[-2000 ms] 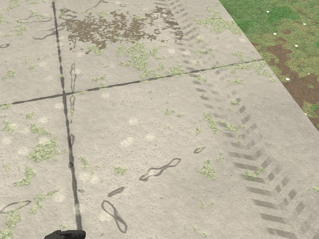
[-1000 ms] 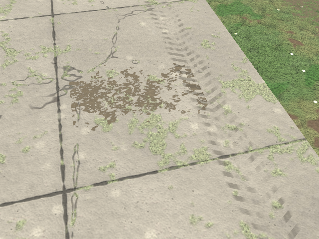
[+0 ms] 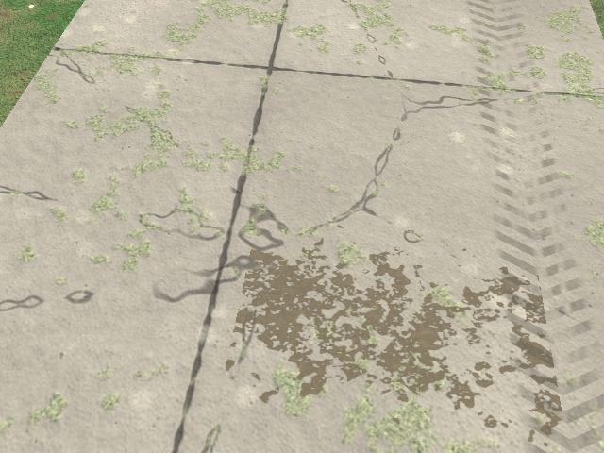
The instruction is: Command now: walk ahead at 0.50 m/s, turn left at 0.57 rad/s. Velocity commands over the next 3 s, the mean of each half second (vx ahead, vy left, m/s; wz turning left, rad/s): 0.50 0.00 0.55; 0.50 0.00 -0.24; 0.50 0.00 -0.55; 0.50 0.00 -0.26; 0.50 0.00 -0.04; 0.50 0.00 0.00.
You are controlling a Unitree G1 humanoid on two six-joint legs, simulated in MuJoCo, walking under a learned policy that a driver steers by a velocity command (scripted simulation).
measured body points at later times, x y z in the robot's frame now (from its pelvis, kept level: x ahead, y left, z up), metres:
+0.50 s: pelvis +0.28 -0.05 +0.00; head +0.30 -0.05 +0.45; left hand +0.26 +0.24 -0.12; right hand +0.50 -0.27 -0.10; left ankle +0.28 +0.12 -0.66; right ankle +0.30 -0.15 -0.74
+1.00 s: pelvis +0.51 +0.07 +0.00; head +0.53 +0.07 +0.45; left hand +0.62 +0.36 -0.11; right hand +0.61 -0.21 -0.11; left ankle +0.47 +0.17 -0.74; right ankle +0.60 -0.09 -0.66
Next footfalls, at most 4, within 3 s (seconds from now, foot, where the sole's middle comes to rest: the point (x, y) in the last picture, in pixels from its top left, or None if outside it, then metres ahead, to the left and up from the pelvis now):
0.26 right None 0.34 -0.14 -0.78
0.74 left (219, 432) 0.51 0.18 -0.78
1.24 right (327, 311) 0.81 -0.07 -0.78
1.76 left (275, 212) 1.13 0.06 -0.78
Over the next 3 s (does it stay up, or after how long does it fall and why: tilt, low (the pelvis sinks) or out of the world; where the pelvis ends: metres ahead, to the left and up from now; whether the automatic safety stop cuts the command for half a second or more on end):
stays up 1.60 -0.18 0.00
